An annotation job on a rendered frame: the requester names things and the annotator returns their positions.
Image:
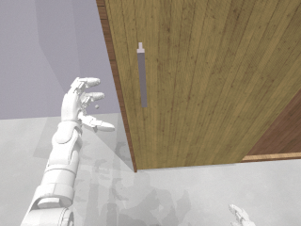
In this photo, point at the right robot hand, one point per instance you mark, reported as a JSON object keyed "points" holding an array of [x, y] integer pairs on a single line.
{"points": [[241, 216]]}

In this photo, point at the left robot hand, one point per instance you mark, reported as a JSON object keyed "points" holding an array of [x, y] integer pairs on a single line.
{"points": [[72, 105]]}

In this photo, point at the left robot upper arm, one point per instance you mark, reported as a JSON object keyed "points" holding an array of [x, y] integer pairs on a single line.
{"points": [[50, 217]]}

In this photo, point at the robot left forearm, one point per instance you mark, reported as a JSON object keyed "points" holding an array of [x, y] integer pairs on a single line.
{"points": [[56, 187]]}

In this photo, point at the handle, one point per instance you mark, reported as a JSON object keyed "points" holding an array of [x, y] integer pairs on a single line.
{"points": [[142, 74]]}

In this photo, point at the wardrobe door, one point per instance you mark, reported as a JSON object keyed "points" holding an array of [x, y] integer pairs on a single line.
{"points": [[218, 73], [284, 134]]}

